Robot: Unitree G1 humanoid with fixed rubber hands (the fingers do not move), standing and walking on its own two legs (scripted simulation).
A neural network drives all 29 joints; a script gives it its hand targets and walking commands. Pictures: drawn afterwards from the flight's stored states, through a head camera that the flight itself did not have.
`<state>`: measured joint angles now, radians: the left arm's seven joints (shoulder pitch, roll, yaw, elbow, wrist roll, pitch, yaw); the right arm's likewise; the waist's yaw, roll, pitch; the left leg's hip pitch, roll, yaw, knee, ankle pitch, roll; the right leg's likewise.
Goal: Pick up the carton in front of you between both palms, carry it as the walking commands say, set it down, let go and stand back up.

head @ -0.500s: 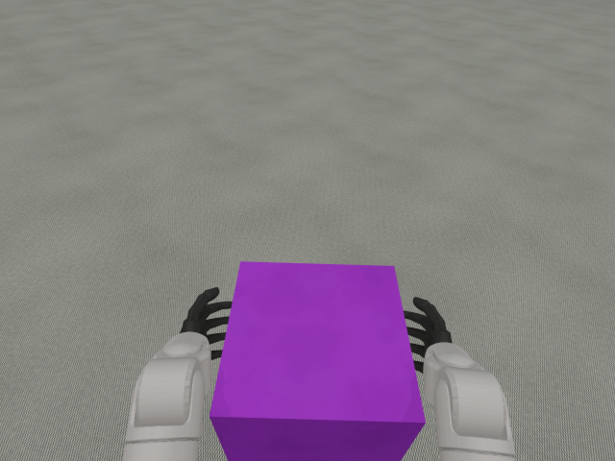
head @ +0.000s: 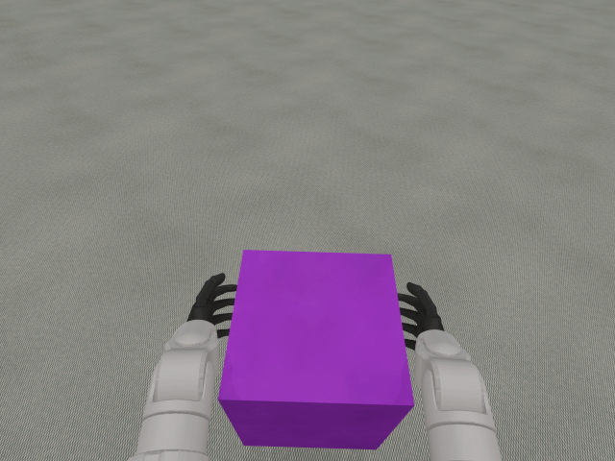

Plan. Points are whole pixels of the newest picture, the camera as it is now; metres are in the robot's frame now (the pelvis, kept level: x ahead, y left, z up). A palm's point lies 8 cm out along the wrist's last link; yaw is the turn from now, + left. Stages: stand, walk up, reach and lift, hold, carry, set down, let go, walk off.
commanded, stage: carry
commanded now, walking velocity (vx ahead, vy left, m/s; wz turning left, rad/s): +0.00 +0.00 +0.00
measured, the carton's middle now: (313, 355) +0.30 +0.00 -0.04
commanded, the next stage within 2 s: hold in 0.12 s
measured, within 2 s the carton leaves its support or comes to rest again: neither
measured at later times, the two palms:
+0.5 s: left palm (190, 351) +0.25 +0.16 +0.05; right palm (429, 353) +0.26 -0.14 +0.05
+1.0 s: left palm (207, 359) +0.30 +0.16 -0.06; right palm (396, 349) +0.33 -0.13 -0.07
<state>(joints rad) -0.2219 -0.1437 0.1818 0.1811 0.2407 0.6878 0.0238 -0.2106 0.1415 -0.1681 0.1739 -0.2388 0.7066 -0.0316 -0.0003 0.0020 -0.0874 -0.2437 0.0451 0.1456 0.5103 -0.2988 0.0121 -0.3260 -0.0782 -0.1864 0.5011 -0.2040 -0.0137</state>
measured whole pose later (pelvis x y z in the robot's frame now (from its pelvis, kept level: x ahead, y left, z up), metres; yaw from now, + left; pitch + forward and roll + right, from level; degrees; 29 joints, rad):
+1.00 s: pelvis -0.05 -0.02 -0.03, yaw +6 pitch +9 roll +0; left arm -0.64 -0.19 0.56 0.60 0.45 0.32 -0.02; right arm -0.64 0.16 -0.51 0.62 -0.45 0.34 0.03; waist -0.01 0.03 0.13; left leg -0.61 -0.06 -0.11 0.78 -0.31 -0.02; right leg -0.66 0.05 0.05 0.75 -0.24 -0.01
